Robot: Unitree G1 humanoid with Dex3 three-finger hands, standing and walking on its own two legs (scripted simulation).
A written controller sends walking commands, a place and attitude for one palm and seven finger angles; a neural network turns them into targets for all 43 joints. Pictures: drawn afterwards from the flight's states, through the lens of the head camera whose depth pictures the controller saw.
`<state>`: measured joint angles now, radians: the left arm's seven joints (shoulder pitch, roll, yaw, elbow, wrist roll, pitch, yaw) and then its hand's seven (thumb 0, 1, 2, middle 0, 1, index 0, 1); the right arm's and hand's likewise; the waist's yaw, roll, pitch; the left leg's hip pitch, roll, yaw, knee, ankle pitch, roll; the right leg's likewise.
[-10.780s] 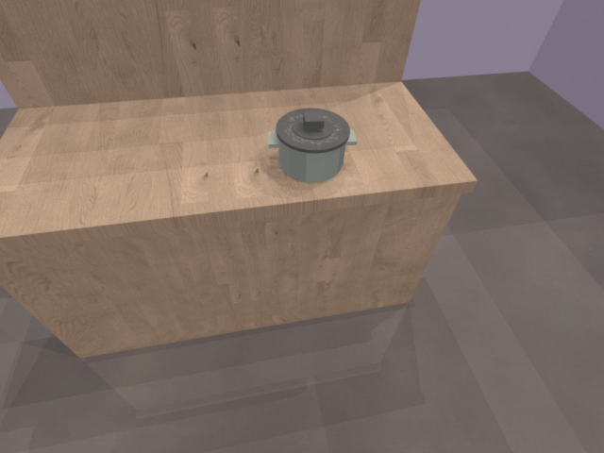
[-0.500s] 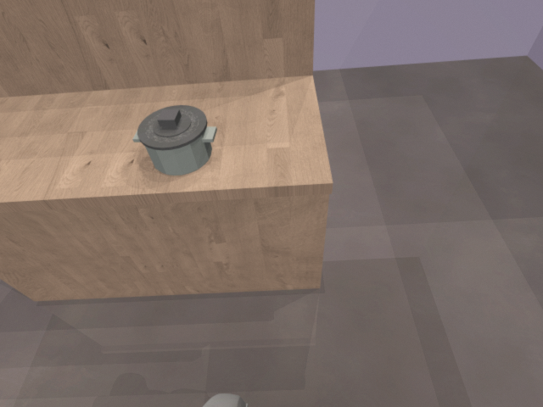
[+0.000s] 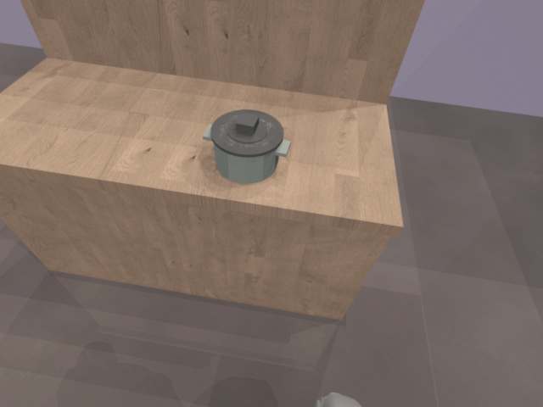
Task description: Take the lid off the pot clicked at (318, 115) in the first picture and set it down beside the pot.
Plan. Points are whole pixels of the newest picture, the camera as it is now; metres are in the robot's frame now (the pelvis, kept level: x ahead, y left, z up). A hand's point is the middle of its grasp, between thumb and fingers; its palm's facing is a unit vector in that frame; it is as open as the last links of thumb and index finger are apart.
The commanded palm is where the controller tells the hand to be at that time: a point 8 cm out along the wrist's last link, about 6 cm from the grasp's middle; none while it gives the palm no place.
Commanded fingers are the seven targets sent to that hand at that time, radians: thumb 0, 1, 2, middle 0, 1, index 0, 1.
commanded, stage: take the last steps up to it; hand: left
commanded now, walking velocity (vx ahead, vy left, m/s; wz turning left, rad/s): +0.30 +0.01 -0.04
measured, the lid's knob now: (247, 123) +0.71 +0.13 +0.00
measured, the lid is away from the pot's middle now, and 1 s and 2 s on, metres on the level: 0.00 0.00 0.00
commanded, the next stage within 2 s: come to a stop and stand still in 0.32 s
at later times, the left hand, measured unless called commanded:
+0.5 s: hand (189, 345) +0.24 +0.17 -0.16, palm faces +0.02 -0.97 -0.24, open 7.2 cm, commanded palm none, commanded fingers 0.00 0.90 0.90 -0.20 -0.30 -0.20 -0.30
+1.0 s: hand (171, 349) +0.24 +0.20 -0.18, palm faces -0.01 -0.96 -0.26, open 7.4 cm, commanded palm none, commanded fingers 0.00 0.90 0.90 -0.20 -0.30 -0.20 -0.30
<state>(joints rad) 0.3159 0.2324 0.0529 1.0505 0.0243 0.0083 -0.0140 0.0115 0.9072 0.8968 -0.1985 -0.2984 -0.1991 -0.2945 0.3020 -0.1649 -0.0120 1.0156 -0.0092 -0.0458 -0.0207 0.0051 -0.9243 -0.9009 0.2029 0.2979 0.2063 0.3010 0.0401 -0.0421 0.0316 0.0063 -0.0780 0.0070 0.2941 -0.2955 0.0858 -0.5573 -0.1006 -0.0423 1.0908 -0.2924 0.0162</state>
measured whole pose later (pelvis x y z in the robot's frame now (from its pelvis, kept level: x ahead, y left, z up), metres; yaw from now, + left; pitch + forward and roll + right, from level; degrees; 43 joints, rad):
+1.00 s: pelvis +0.19 +0.00 -0.01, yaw -4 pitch +0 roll +1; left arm 0.24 0.20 0.05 1.01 0.01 0.04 0.03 0.01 0.91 0.90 -0.20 -0.30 -0.20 -0.29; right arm 0.13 -0.16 -0.05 1.01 -0.02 0.03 -0.03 0.01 -0.91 -0.90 0.20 0.30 0.21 0.30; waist 0.02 0.01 0.07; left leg -0.35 0.06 0.04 0.51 -0.16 -0.03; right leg -0.27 -0.03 -0.02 0.69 -0.43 0.03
